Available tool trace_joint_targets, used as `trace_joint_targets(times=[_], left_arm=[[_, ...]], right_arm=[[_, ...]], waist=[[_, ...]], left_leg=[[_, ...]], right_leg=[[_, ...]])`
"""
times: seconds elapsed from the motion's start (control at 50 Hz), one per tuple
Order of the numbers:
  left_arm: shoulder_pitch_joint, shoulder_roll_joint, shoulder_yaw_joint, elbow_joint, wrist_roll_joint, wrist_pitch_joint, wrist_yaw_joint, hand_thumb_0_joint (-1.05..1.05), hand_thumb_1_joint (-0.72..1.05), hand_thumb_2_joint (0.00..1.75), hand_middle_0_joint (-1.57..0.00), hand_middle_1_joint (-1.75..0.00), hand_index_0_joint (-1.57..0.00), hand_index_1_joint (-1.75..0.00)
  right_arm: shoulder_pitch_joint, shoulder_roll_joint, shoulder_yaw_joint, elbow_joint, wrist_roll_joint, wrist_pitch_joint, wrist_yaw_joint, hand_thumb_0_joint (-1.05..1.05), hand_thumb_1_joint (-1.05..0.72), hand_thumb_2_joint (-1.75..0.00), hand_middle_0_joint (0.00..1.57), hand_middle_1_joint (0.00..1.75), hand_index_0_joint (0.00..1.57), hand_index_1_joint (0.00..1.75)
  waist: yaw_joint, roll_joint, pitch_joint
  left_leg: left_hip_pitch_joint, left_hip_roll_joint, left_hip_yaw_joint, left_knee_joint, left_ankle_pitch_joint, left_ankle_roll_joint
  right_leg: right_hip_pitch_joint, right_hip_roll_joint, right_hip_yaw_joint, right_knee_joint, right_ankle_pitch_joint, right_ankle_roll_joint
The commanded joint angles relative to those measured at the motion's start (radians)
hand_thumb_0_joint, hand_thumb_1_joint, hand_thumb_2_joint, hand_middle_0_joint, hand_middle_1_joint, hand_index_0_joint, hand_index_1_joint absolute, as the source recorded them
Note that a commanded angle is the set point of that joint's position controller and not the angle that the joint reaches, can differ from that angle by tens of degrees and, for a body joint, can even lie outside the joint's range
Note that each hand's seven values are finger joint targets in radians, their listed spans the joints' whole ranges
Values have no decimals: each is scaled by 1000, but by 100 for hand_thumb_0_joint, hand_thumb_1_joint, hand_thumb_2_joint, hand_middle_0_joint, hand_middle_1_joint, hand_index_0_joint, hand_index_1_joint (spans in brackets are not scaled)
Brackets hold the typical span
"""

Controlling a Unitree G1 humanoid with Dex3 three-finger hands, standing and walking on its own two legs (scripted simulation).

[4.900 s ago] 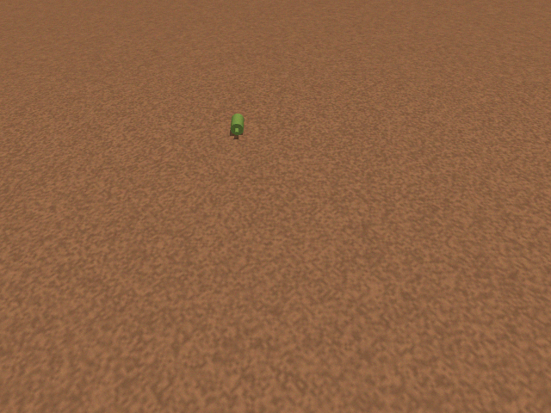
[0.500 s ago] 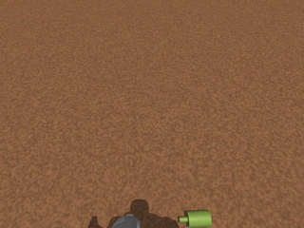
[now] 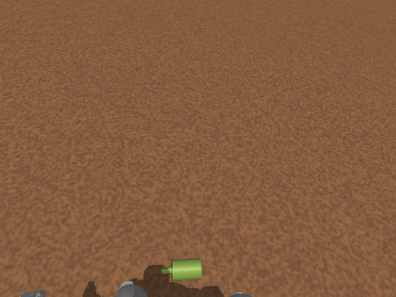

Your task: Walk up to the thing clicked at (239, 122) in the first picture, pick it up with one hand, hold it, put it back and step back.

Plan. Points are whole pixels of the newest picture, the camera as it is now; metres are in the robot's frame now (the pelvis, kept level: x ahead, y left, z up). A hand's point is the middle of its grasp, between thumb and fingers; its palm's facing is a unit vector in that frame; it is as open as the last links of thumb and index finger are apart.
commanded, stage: walk up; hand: left
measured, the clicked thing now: (181, 269) +0.34 +0.04 -0.67
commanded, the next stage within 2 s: none
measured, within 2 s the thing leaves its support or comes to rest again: neither
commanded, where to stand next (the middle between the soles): +0.03 -0.21 m, yaw +6 degrees
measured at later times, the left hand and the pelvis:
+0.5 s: hand out of the picture +0.04 +0.10 -0.13, palm faces -0.03 -0.95 -0.32, open 7.4 cm; pelvis -0.05 -0.18 +0.03, yaw +4 degrees
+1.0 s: hand out of the picture -0.10 +0.01 -0.06, palm faces +0.07 -0.83 -0.56, open 7.4 cm; pelvis -0.03 -0.29 +0.05, yaw +6 degrees
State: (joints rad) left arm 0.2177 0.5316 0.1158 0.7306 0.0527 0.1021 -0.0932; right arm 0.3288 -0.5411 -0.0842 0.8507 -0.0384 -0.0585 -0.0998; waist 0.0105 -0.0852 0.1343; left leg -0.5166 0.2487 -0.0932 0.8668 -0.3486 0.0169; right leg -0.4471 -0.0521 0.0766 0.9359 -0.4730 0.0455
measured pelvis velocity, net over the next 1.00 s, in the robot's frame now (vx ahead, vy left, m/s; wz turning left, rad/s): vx -0.03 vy -0.29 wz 0.10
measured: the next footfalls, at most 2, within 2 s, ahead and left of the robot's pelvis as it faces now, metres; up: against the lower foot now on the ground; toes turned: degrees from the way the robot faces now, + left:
left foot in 0.30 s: +0.04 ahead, -0.03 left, +0.00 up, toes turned +8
right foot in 0.66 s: -0.01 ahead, -0.43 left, +0.00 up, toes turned +7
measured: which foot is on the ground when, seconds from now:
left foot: down 0.00-0.00, up 0.02-0.28, down 0.30-0.66, up 0.68-1.00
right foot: down 0.00-0.32, up 0.34-0.64, down 0.66-1.00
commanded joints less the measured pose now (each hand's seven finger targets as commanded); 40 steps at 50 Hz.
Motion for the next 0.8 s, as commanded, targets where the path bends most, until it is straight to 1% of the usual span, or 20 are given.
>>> trace_joint_targets(times=[0.0,0.02,0.08,0.12,0.2,0.26,0.28,0.3,0.34,0.4,0.48,0.54,0.58,0.62,0.64,0.66,0.68,0.7,0.74,0.78], left_arm=[[110,289,76,-66,28,-38,27,0,90,90,-20,-30,-20,-30],[-35,345,79,-101,12,-41,36,0,90,90,-20,-30,-20,-30],[-51,226,54,-86,19,-42,51,0,90,90,-20,-30,-20,-30],[-95,191,47,-99,24,-43,46,0,90,90,-20,-30,-20,-30],[-30,114,21,-119,28,-41,46,0,90,90,-20,-30,-20,-30],[-60,77,-3,-143,7,-28,46,0,90,90,-20,-30,-20,-30],[-45,39,-15,-156,0,-32,49,0,90,90,-20,-30,-20,-30],[-4,-4,-22,-159,-3,-30,48,0,90,90,-20,-30,-20,-30],[55,149,24,-129,13,-6,63,0,90,90,-20,-30,-20,-30],[-1,138,49,-108,2,-14,52,0,90,90,-20,-30,-20,-30],[65,115,40,-67,-23,-12,42,0,90,90,-20,-30,-20,-30],[107,84,15,-7,-54,-42,42,0,90,90,-20,-30,-20,-30],[173,84,26,47,-55,-59,57,0,90,90,-20,-30,-20,-30],[270,98,42,125,-45,-84,84,0,90,90,-20,-30,-20,-30],[277,151,53,130,-25,-98,98,0,90,90,-20,-30,-20,-30],[278,250,69,90,-2,-121,103,0,90,90,-20,-30,-20,-30],[125,338,68,51,-5,-133,113,0,90,90,-20,-30,-20,-30],[23,360,78,36,-16,-144,118,0,90,90,-20,-30,-20,-30],[63,264,62,80,-27,-182,125,0,90,90,-20,-30,-20,-30],[101,210,47,121,-34,-198,129,0,90,90,-20,-30,-20,-30]], right_arm=[[-26,-96,-28,-77,26,22,-36,0,-90,-90,20,30,20,30],[-60,-151,-56,-67,23,23,-52,0,-90,-90,20,30,20,30],[54,-184,-53,52,65,20,-41,0,-90,-90,20,30,20,30],[160,-175,-46,99,63,15,-36,0,-90,-90,20,30,20,30],[138,-134,-28,71,45,-9,-23,0,-90,-90,20,30,20,30],[247,-117,-29,90,34,-28,-26,0,-90,-90,20,30,20,30],[252,-164,-46,77,15,-32,-34,0,-90,-90,20,30,20,30],[207,-253,-69,42,-1,-32,-43,0,-90,-90,20,30,20,30],[102,-319,-96,-19,32,-31,-46,0,-90,-90,20,30,20,30],[71,-186,-62,-22,25,-27,-45,0,-90,-90,20,30,20,30],[-2,-191,-65,-51,14,-31,-10,0,-90,-90,20,30,20,30],[-118,-179,-53,-89,-8,-17,29,0,-90,-90,20,30,20,30],[-156,-203,-59,-84,-25,16,54,0,-90,-90,20,30,20,30],[-107,-138,-43,-64,-36,57,62,0,-90,-90,20,30,20,30],[-80,-40,-9,-67,-27,67,64,0,-90,-90,20,30,20,30],[-75,-3,0,-103,-16,62,72,0,-90,-90,20,30,20,30],[-124,-63,-23,-125,-3,53,69,0,-90,-90,20,30,20,30],[-180,-151,-46,-107,-1,40,69,0,-90,-90,20,30,20,30],[-143,-166,-53,-40,21,28,85,0,-90,-90,20,30,20,30],[-24,-125,-49,0,26,42,104,0,-90,-90,20,30,20,30]], waist=[[99,-265,-55],[45,-252,-20],[12,-157,-21],[-12,-211,-70],[29,-173,-120],[-31,-50,-180],[-46,67,-193],[-13,262,-157],[-11,155,-159],[15,64,-100],[10,205,-131],[14,379,-144],[39,473,-149],[76,217,-119],[88,-27,-65],[83,-153,-4],[48,-110,84],[31,-39,154],[8,75,155],[-25,-35,86]], left_leg=[[-340,-297,80,444,-322,27],[-225,-263,15,484,-288,30],[-215,-223,9,400,-167,25],[-117,-223,64,317,-145,26],[32,-243,127,-1,-150,38],[314,-238,105,-395,176,45],[442,-136,-75,-426,229,57],[536,106,-470,-428,369,135],[330,334,-608,-446,332,350],[242,48,-205,-349,363,218],[181,-1,-131,-398,-17,208],[95,-76,-13,-420,-332,157],[13,-78,1,-368,-353,156],[-100,-174,103,-17,-388,118],[-211,-226,152,231,-351,82],[-400,-288,44,467,-275,36],[-451,-254,-122,444,-157,18],[-454,-197,-129,409,-117,10],[-407,-182,-136,356,31,11],[-278,-203,-82,306,107,2]], right_leg=[[35,-202,530,-669,-77,-170],[-90,-256,643,-799,-194,-210],[74,-137,290,-540,35,-179],[106,-110,205,-470,74,-242],[169,-142,184,-432,402,-312],[94,-76,72,-211,563,-227],[-53,-32,46,-72,408,-157],[-317,88,34,82,-7,-69],[-243,16,162,383,-141,-44],[-210,72,205,409,37,-54],[-140,101,125,399,77,-27],[32,47,-45,18,4,-10],[194,52,-115,-140,-41,-4],[315,87,-92,-379,-9,7],[273,20,112,-495,-164,-19],[189,-180,581,-644,-537,-83],[103,-340,862,-856,-654,-173],[51,-393,921,-890,-704,-212],[130,-261,588,-730,-321,-111],[190,-187,357,-628,39,-74]])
